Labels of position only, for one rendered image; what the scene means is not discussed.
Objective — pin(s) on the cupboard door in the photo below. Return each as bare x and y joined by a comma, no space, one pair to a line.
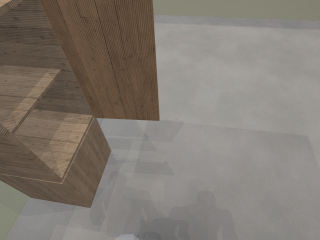
110,46

